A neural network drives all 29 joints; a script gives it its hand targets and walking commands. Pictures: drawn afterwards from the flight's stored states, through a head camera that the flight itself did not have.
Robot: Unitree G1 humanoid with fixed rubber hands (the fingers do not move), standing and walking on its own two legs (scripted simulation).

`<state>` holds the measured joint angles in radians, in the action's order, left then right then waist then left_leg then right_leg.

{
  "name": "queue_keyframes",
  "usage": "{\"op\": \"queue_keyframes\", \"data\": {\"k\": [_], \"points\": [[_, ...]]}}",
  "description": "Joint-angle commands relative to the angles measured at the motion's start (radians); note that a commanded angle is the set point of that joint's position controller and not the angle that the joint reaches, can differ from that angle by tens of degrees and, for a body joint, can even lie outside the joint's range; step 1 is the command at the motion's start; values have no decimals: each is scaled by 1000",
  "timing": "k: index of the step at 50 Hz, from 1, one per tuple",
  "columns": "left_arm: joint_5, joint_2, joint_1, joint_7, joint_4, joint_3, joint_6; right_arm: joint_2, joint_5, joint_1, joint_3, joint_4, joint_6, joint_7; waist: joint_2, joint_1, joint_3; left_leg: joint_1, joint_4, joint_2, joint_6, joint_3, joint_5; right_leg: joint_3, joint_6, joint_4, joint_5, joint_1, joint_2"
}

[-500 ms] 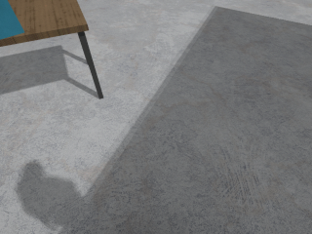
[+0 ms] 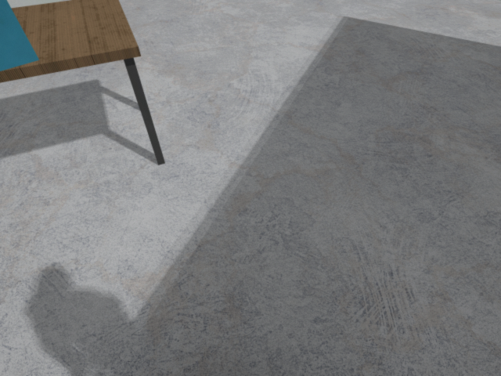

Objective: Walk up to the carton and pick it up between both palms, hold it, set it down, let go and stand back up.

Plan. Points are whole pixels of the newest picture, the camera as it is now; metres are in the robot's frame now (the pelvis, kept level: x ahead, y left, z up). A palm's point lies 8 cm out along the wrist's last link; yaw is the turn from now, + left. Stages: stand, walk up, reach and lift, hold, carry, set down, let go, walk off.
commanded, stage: stand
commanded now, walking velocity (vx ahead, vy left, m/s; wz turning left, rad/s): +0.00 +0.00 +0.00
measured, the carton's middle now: out of the picture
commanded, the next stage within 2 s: none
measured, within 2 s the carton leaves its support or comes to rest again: neither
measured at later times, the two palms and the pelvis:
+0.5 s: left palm out of the picture -0.03 +0.18 -0.15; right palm out of the picture -0.03 -0.21 -0.15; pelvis +0.00 -0.01 +0.00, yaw +0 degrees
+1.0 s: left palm out of the picture -0.02 +0.18 -0.15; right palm out of the picture -0.03 -0.22 -0.15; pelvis +0.00 -0.02 +0.00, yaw +0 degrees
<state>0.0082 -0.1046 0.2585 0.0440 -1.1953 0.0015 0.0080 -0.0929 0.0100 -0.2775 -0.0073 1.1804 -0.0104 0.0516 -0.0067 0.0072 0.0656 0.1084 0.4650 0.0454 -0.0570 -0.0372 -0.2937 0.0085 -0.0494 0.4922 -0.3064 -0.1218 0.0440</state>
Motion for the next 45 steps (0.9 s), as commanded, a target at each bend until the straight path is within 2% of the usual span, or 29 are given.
{"op": "queue_keyframes", "data": {"k": [1,2,3,5,6,7,8,10,11,13,14,16,19,21,22,23,25,27,28,29,31,33,34,37,38,40,42,43,45], "points": [[-4,-100,58,8,16,-6,5,-95,-8,-82,-8,3,2,3,28,1,94,65,-84,28,46,-27,195,-105,1,-139,211,-85,-99],[-3,-103,81,4,10,-11,9,-83,-2,-64,-3,6,0,4,12,17,83,67,-85,29,50,-21,202,-116,-1,-147,211,-66,-107],[-9,-80,80,3,2,1,9,-84,-2,-60,-3,-1,2,1,37,-4,86,34,-75,34,58,-34,188,-102,2,-147,218,-100,-96],[4,-101,80,4,10,-12,12,-84,1,-80,-7,17,8,1,-42,1,71,39,-69,31,44,-15,193,-112,-3,-136,269,-68,-106],[4,-95,108,3,1,-6,16,-65,-3,-63,1,13,3,1,-6,9,55,43,-55,26,45,-20,193,-115,-8,-145,317,-52,-115],[2,-127,89,2,2,-18,12,-29,3,-96,10,15,5,3,-12,0,38,56,-52,30,42,-7,179,-133,-14,-152,266,-24,-116],[0,-113,79,4,7,-14,12,-54,3,-93,8,24,-1,4,27,-13,89,60,-65,27,38,-16,160,-108,-9,-157,282,-72,-117],[5,-76,73,0,6,-5,6,-62,-6,-69,6,14,1,1,30,5,55,30,-66,33,41,-21,163,-135,-16,-156,223,-95,-118],[-1,-115,98,5,3,-12,3,-102,-7,-79,-1,18,8,6,-22,2,37,-6,-66,30,40,-8,186,-120,-6,-159,218,-96,-103],[2,-68,78,2,-3,2,9,-83,-9,-97,-2,20,12,8,15,-9,40,0,-76,45,59,-39,212,-123,-18,-140,286,-93,-112],[-2,-70,77,4,4,1,15,-115,-2,-69,-8,21,4,7,-6,-2,51,36,-76,43,49,-18,226,-95,-12,-143,311,-51,-98],[0,-65,100,4,0,3,16,-97,-4,-84,-2,25,0,6,-15,-5,28,22,-60,38,47,-18,203,-118,-24,-133,382,-51,-122],[6,-101,83,6,5,-11,11,-77,1,-69,7,30,1,7,13,8,62,53,-63,42,44,-19,186,-116,-27,-156,266,-52,-110],[-3,-60,104,3,6,-4,9,-57,-4,-68,13,26,-2,5,21,19,65,65,-70,33,35,-12,165,-130,-20,-160,299,-40,-117],[0,-59,95,6,-1,6,11,-85,-10,-85,4,39,-4,8,-3,-6,90,49,-68,32,41,-12,172,-136,-23,-159,283,-79,-122],[-2,-100,113,0,-1,-9,8,-94,-4,-72,5,41,-2,6,-8,18,74,49,-73,37,37,-19,183,-131,-15,-165,235,-61,-106],[-1,-106,113,-4,4,-14,9,-72,-5,-106,11,50,-1,5,-1,5,65,55,-60,31,29,-7,171,-139,-21,-170,214,-58,-114],[-11,-81,125,-2,-5,-7,11,-87,-8,-90,14,38,1,7,12,9,76,48,-71,43,33,-11,195,-125,-29,-158,332,-50,-111],[-6,-44,104,1,0,9,20,-90,-7,-104,3,44,2,8,15,-12,64,34,-74,43,38,-18,203,-120,-24,-146,361,-55,-120],[-8,-86,128,-2,-8,-2,19,-109,0,-95,-2,39,2,8,-20,1,55,15,-71,44,38,-11,206,-124,-16,-155,358,-48,-114],[-7,-75,117,-1,-5,-4,16,-60,-6,-102,12,40,-1,7,11,11,37,57,-69,41,32,-19,198,-118,-27,-144,323,-12,-107],[-8,-85,121,-2,-9,-6,18,-68,-10,-86,5,32,8,2,8,3,18,6,-64,44,30,-3,208,-111,-27,-142,382,-19,-111],[-3,-77,129,-2,-8,-4,24,-94,-9,-70,4,33,10,4,-36,4,34,39,-63,45,30,-2,214,-115,-28,-145,390,-14,-112],[1,-85,100,5,7,-11,13,-56,-2,-90,9,48,-2,7,18,-2,55,20,-65,35,35,-5,165,-146,-33,-185,258,-66,-132],[-2,-96,117,3,7,-15,18,-92,-2,-103,4,46,-7,9,10,3,70,45,-65,40,27,-4,197,-130,-19,-182,312,-45,-124],[-2,-95,103,6,18,-9,19,-88,4,-81,4,42,-3,8,26,0,74,34,-68,44,34,3,172,-142,-17,-204,246,-85,-128],[2,-110,94,2,18,-17,19,-69,-1,-72,8,37,-6,6,5,-1,88,19,-81,51,28,-8,183,-133,-28,-188,287,-99,-118],[-6,-100,85,-3,23,-20,19,-71,-3,-59,9,35,-3,5,5,9,60,17,-81,45,29,-6,189,-117,-15,-175,337,-63,-103],[-12,-37,95,-1,11,7,25,-65,-19,-110,-1,41,-1,7,24,-20,42,27,-66,46,30,-8,198,-123,-38,-175,372,-41,-117]]}}
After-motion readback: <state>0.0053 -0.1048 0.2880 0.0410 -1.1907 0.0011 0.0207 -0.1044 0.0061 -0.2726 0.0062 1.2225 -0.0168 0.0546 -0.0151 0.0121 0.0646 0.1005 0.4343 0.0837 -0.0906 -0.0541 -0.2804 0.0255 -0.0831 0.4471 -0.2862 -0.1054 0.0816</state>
